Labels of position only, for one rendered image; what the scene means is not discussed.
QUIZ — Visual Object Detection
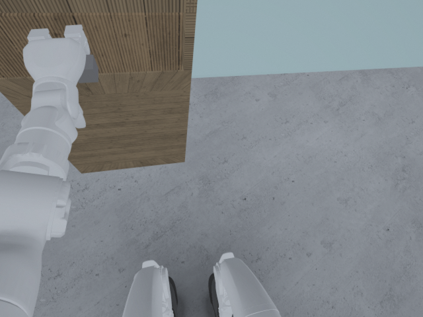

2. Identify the left robot forearm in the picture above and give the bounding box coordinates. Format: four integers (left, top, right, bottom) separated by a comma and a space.
0, 77, 79, 181

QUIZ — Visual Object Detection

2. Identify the robot left hand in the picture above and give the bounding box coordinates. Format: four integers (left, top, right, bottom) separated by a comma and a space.
23, 24, 90, 128

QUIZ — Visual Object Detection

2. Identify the robot left thigh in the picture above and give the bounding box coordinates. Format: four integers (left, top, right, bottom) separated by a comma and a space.
122, 265, 171, 317

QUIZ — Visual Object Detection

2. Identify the cabinet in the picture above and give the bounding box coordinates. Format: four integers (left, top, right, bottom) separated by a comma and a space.
0, 0, 198, 174

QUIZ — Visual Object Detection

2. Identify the handle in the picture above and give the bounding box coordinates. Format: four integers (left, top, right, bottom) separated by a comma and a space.
78, 51, 98, 83

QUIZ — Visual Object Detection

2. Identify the right robot shin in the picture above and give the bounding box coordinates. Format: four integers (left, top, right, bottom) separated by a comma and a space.
215, 252, 234, 317

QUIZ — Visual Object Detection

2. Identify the robot left upper arm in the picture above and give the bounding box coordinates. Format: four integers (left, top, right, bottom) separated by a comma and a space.
0, 170, 71, 317

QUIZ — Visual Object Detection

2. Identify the drawer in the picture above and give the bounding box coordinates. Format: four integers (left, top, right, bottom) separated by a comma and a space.
0, 13, 183, 78

